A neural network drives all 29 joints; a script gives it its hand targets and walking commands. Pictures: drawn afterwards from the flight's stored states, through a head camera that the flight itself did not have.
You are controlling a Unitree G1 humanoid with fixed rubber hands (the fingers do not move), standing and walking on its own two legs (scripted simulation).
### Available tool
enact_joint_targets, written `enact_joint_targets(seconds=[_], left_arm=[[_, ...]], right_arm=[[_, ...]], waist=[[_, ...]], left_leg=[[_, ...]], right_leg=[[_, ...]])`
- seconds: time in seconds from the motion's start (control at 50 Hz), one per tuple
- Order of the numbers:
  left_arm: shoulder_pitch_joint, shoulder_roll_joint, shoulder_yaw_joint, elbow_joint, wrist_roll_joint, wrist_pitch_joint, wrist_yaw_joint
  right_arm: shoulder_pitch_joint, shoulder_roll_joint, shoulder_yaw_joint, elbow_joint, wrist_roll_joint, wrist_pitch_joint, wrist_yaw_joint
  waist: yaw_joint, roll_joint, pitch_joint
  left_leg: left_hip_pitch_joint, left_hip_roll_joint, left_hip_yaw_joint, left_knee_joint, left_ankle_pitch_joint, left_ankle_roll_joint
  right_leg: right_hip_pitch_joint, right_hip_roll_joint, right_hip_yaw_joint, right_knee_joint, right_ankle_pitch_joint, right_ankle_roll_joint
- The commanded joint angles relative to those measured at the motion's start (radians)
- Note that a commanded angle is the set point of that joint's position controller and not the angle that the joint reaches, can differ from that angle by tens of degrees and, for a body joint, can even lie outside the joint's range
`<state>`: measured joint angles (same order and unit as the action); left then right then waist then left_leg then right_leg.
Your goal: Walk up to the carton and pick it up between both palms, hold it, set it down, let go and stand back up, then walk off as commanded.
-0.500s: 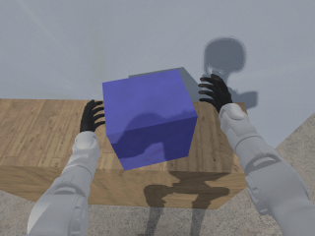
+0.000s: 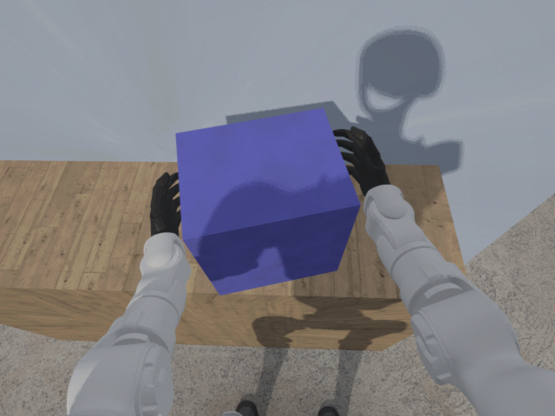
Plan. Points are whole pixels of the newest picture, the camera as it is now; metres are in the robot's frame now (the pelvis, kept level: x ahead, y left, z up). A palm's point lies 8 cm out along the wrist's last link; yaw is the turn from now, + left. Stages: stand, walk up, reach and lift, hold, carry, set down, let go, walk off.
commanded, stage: reach and lift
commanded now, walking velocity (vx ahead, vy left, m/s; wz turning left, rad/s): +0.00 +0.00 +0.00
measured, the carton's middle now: (266, 210) +0.41 +0.05 +0.00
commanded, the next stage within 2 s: none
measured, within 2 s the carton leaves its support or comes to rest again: leaves its support in 1.64 s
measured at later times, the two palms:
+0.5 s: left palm (171, 233) +0.36 +0.19 +0.00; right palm (366, 185) +0.43 -0.10 +0.04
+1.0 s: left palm (170, 235) +0.36 +0.19 +0.00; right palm (366, 187) +0.43 -0.10 +0.04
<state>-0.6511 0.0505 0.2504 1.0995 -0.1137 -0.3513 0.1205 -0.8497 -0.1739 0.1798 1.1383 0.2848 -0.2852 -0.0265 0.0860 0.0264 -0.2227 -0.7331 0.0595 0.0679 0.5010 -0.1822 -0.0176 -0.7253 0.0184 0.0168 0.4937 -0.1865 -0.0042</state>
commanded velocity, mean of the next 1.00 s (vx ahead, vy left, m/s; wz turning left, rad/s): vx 0.00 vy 0.00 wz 0.00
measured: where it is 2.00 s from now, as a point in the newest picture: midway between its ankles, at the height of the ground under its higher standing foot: outside the picture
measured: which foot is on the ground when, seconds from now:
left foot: down 0.00-1.00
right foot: down 0.00-1.00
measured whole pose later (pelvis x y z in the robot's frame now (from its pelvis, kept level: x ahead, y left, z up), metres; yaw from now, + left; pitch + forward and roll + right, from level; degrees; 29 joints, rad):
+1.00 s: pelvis -0.01 +0.00 +0.00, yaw +0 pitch +22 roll +0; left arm -0.65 -0.04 0.43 1.12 0.02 -0.41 0.16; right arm -0.84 -0.03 -0.26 1.19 -0.20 -0.36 -0.03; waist 0.09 0.03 -0.22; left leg -0.71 0.06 0.07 0.50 -0.18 -0.02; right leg -0.70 0.02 0.02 0.49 -0.18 -0.01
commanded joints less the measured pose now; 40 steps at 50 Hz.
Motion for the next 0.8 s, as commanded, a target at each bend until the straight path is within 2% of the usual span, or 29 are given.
enact_joint_targets(seconds=[0.0, 0.06, 0.08, 0.14, 0.18, 0.22, 0.24, 0.28, 0.34, 0.36, 0.46, 0.52, 0.64, 0.66, 0.68, 0.78], left_arm=[[-0.415, -0.037, -0.013, -0.254, 0.114, -0.074, -0.004], [-0.439, -0.082, -0.007, -0.267, 0.167, -0.067, 0.015], [-0.431, -0.109, -0.011, -0.271, 0.181, -0.065, 0.017], [-0.431, -0.213, -0.022, -0.244, 0.227, -0.068, -0.010], [-0.459, -0.332, -0.037, -0.238, 0.282, -0.073, -0.041], [-0.527, -0.516, -0.127, -0.233, 0.296, -0.081, -0.083], [-0.562, -0.567, -0.169, -0.225, 0.296, -0.085, -0.090], [-0.568, -0.574, -0.175, -0.169, 0.311, -0.092, -0.094], [-0.564, -0.559, -0.135, -0.104, 0.332, -0.101, -0.101], [-0.574, -0.559, -0.136, -0.094, 0.335, -0.103, -0.104], [-0.567, -0.551, -0.111, -0.076, 0.348, -0.119, -0.110], [-0.570, -0.547, -0.103, -0.065, 0.356, -0.119, -0.109], [-0.580, -0.543, -0.102, -0.059, 0.348, -0.121, -0.108], [-0.595, -0.557, -0.129, -0.065, 0.334, -0.123, -0.107], [-0.596, -0.552, -0.118, -0.066, 0.338, -0.125, -0.107], [-0.606, -0.558, -0.123, -0.063, 0.333, -0.130, -0.106]], right_arm=[[-0.417, 0.083, -0.112, -0.133, -0.155, -0.069, -0.014], [-0.424, 0.128, -0.161, -0.118, -0.226, -0.067, -0.027], [-0.427, 0.156, -0.158, -0.118, -0.241, -0.065, -0.023], [-0.417, 0.289, -0.132, -0.106, -0.307, -0.059, 0.006], [-0.401, 0.434, -0.133, -0.073, -0.386, -0.066, 0.033], [-0.398, 0.647, -0.095, -0.052, -0.464, -0.075, 0.078], [-0.401, 0.697, -0.098, -0.038, -0.485, -0.082, 0.090], [-0.365, 0.717, -0.134, 0.015, -0.522, -0.082, 0.100], [-0.346, 0.726, -0.175, 0.045, -0.570, -0.083, 0.107], [-0.341, 0.728, -0.193, 0.060, -0.583, -0.084, 0.108], [-0.325, 0.757, -0.207, 0.086, -0.608, -0.092, 0.109], [-0.332, 0.759, -0.225, 0.099, -0.624, -0.093, 0.108], [-0.330, 0.764, -0.235, 0.112, -0.637, -0.095, 0.106], [-0.340, 0.773, -0.224, 0.095, -0.631, -0.101, 0.104], [-0.335, 0.778, -0.220, 0.093, -0.628, -0.099, 0.106], [-0.332, 0.787, -0.213, 0.110, -0.627, -0.098, 0.104]], waist=[[0.108, -0.037, -0.796], [0.105, -0.025, -0.780], [0.118, -0.016, -0.774], [0.133, -0.035, -0.744], [0.121, -0.025, -0.706], [0.096, -0.018, -0.708], [0.085, -0.006, -0.701], [0.074, -0.012, -0.665], [0.084, -0.035, -0.618], [0.072, -0.037, -0.613], [0.087, -0.040, -0.576], [0.083, -0.037, -0.557], [0.074, -0.044, -0.556], [0.067, -0.035, -0.575], [0.074, -0.045, -0.581], [0.070, -0.038, -0.574]], left_leg=[[0.300, -0.059, 0.041, 0.116, 0.535, -0.073], [0.344, -0.056, 0.040, 0.115, 0.537, -0.076], [0.353, -0.055, 0.044, 0.114, 0.544, -0.078], [0.358, -0.054, 0.045, 0.103, 0.549, -0.072], [0.369, -0.059, 0.046, 0.080, 0.539, -0.070], [0.391, -0.061, 0.045, 0.065, 0.534, -0.067], [0.412, -0.056, 0.041, 0.062, 0.536, -0.072], [0.404, -0.055, 0.043, 0.051, 0.484, -0.065], [0.362, -0.058, 0.054, 0.029, 0.422, -0.055], [0.353, -0.059, 0.058, 0.024, 0.409, -0.052], [0.323, -0.059, 0.065, 0.009, 0.386, -0.045], [0.327, -0.057, 0.062, 0.004, 0.359, -0.041], [0.325, -0.057, 0.061, 0.008, 0.357, -0.041], [0.334, -0.055, 0.055, 0.016, 0.375, -0.045], [0.331, -0.054, 0.058, 0.015, 0.365, -0.042], [0.314, -0.055, 0.058, 0.015, 0.351, -0.038]], right_leg=[[0.482, 0.063, -0.050, 0.046, 0.416, 0.003], [0.464, 0.072, -0.060, 0.030, 0.380, -0.006], [0.456, 0.074, -0.065, 0.028, 0.370, -0.008], [0.492, 0.061, -0.062, 0.020, 0.384, -0.009], [0.511, 0.054, -0.070, 0.011, 0.393, -0.008], [0.515, 0.049, -0.083, 0.002, 0.398, -0.011], [0.495, 0.052, -0.091, 0.000, 0.386, -0.016], [0.483, 0.051, -0.088, -0.007, 0.364, -0.016], [0.527, 0.038, -0.079, -0.007, 0.357, -0.009], [0.528, 0.035, -0.080, -0.007, 0.355, -0.008], [0.564, 0.029, -0.070, 0.004, 0.363, 0.001], [0.551, 0.028, -0.074, -0.002, 0.319, -0.001], [0.557, 0.029, -0.080, 0.003, 0.312, 0.001], [0.544, 0.032, -0.082, 0.007, 0.326, 0.000], [0.543, 0.031, -0.078, 0.005, 0.318, 0.002], [0.544, 0.027, -0.074, 0.011, 0.313, 0.002]])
